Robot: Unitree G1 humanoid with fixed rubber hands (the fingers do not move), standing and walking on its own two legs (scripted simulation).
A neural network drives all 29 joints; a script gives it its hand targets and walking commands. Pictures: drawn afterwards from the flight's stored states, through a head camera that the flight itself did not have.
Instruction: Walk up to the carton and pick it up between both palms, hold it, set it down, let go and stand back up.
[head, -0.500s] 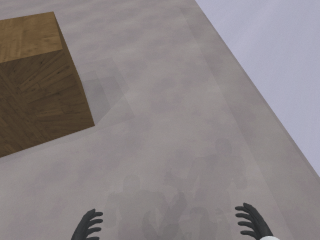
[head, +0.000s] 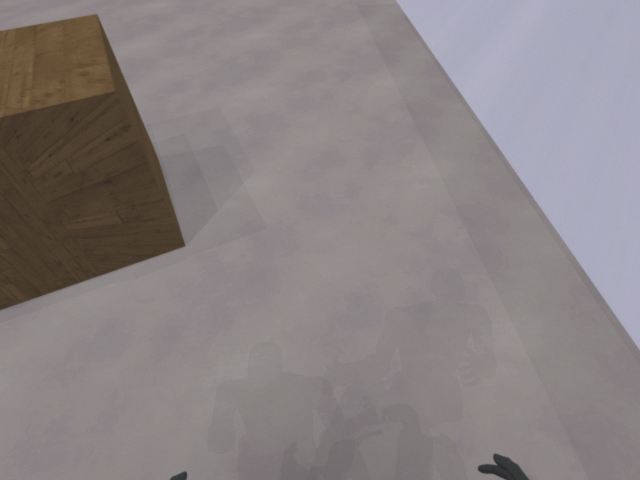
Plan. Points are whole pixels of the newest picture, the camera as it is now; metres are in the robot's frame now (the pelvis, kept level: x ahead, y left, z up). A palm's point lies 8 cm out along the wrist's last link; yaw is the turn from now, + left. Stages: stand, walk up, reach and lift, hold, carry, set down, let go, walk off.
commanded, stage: stand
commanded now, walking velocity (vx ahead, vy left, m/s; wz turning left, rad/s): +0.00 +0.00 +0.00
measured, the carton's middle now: out of the picture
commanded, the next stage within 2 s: walk up in 0.62 s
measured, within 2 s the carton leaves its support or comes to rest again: neither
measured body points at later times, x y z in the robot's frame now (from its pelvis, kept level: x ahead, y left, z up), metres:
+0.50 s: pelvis +0.01 +0.00 +0.01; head +0.02 +0.00 +0.46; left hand +0.10 +0.24 -0.12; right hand +0.07 -0.24 -0.13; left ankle +0.00 +0.14 -0.73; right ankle +0.00 -0.10 -0.73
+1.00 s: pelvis -0.01 -0.01 +0.00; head +0.02 -0.02 +0.45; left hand +0.02 +0.26 -0.13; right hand +0.02 -0.25 -0.15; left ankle +0.00 +0.14 -0.73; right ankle -0.01 -0.11 -0.72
